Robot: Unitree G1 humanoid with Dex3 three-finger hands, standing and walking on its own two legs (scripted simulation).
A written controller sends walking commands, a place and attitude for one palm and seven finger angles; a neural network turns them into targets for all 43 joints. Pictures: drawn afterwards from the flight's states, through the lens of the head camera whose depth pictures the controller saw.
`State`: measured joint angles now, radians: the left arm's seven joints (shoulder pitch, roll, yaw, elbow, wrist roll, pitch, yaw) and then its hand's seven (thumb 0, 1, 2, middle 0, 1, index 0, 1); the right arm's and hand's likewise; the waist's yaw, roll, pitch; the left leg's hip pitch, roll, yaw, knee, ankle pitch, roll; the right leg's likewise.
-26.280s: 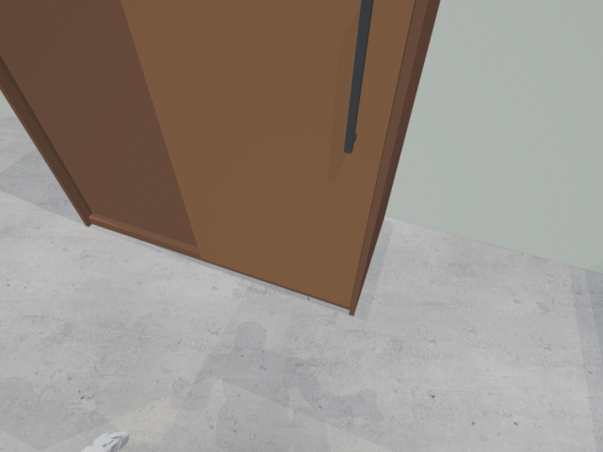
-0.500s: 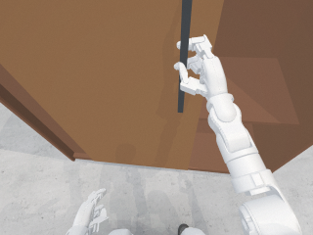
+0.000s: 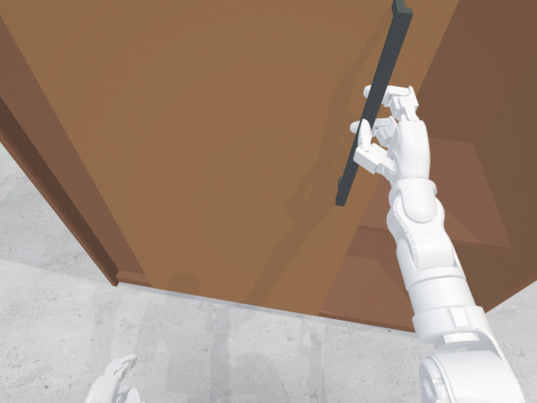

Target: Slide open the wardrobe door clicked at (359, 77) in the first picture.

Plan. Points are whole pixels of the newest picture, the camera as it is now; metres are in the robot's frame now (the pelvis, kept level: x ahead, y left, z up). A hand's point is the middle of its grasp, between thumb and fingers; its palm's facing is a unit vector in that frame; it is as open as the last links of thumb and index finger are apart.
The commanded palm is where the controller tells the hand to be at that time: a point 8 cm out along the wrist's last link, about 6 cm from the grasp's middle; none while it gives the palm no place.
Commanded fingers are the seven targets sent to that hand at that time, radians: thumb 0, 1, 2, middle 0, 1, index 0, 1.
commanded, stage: loosen the grip on the handle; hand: right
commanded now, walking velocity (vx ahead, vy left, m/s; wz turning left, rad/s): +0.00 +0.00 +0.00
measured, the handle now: (363, 123) +0.48 -0.11 +0.17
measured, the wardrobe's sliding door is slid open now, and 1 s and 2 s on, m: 0.44 0.44 0.44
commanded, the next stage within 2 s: slip the hand off the handle in 0.66 s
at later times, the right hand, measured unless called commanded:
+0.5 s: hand (373, 159) +0.41 -0.12 +0.17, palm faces +0.07 +0.99 -0.14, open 14.1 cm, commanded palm +0.38 -0.17 +0.16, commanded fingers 0.00 0.55 -0.20 0.29 1.20 0.29 1.20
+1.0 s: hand (402, 172) +0.40 -0.16 +0.15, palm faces +0.05 +0.99 -0.10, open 14.7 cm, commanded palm +0.38 -0.21 +0.15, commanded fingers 0.00 0.55 -0.20 0.25 1.15 0.25 1.15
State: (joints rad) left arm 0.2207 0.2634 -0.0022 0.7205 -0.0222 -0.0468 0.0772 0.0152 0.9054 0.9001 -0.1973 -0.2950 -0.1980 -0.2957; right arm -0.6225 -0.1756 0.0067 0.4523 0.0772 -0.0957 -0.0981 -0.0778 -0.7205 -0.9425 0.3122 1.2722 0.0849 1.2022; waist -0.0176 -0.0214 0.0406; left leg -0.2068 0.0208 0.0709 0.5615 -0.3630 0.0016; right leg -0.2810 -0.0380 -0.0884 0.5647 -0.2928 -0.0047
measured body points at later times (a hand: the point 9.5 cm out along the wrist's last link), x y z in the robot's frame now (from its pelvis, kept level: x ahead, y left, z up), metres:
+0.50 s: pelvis -0.06 +0.01 -0.01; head -0.03 +0.01 +0.44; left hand -0.02 +0.28 -0.13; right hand +0.40 -0.17 +0.18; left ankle -0.04 +0.11 -0.73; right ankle +0.00 -0.12 -0.73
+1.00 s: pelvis -0.03 -0.02 -0.01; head -0.01 -0.02 +0.44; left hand +0.04 +0.24 -0.12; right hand +0.39 -0.22 +0.16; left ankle -0.04 +0.11 -0.73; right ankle +0.00 -0.12 -0.73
